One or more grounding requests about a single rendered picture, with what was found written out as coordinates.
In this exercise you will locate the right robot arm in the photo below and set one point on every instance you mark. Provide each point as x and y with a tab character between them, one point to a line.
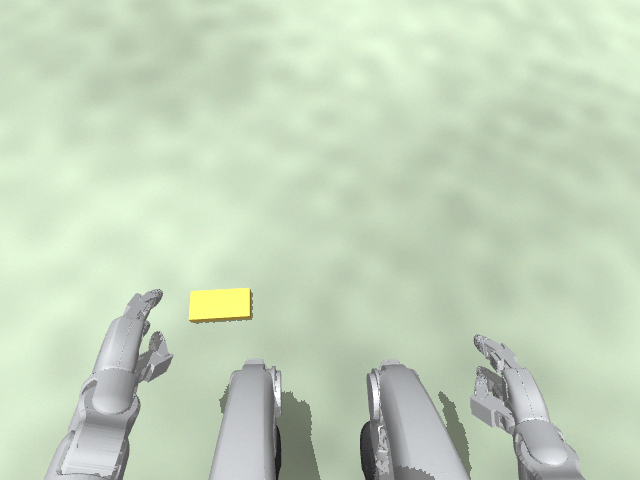
543	453

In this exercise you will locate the left robot hand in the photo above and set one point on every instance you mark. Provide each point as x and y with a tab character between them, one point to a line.
120	347

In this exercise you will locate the right robot hand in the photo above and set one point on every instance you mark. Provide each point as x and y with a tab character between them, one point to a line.
516	396

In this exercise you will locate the left robot arm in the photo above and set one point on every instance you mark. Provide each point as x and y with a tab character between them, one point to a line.
97	440

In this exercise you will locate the right robot foot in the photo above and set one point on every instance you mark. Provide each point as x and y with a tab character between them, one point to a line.
366	452

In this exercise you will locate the small box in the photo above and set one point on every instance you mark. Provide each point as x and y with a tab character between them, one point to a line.
219	305

